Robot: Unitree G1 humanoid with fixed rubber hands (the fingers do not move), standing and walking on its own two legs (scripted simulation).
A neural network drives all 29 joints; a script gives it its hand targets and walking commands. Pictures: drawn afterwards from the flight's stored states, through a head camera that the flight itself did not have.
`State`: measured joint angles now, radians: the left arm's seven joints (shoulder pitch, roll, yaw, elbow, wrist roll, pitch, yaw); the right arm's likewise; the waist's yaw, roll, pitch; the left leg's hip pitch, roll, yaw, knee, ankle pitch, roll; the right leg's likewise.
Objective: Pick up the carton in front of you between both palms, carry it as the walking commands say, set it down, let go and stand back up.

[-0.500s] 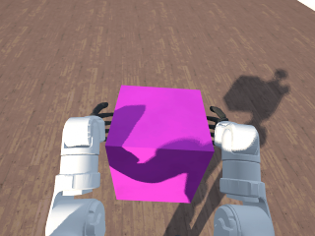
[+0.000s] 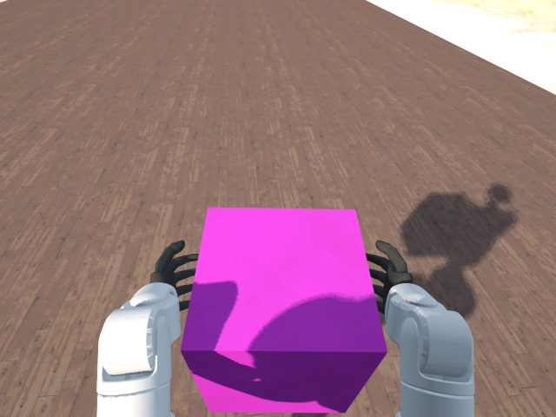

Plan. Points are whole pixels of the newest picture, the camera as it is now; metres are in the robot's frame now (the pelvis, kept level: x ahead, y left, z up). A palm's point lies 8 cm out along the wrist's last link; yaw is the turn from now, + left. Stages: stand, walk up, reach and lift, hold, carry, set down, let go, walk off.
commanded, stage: carry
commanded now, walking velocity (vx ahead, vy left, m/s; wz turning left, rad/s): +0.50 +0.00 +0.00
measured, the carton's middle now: (279, 315) +0.28 +0.01 +0.04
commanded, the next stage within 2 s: none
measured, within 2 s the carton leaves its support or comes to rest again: neither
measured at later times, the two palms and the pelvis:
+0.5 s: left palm (216, 193) +0.50 +0.13 +0.10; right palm (375, 203) +0.50 -0.17 +0.09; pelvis +0.23 -0.02 +0.01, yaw +1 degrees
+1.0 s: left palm (205, 191) +0.52 +0.15 +0.09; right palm (358, 191) +0.53 -0.14 +0.09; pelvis +0.27 -0.01 +0.00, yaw +2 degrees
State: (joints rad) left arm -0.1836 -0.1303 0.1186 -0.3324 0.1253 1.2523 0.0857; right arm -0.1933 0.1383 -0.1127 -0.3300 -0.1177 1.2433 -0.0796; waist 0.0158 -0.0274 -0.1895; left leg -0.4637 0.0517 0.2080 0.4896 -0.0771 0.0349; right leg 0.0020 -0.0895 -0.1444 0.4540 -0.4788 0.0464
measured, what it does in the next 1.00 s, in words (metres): walks ahead: right foot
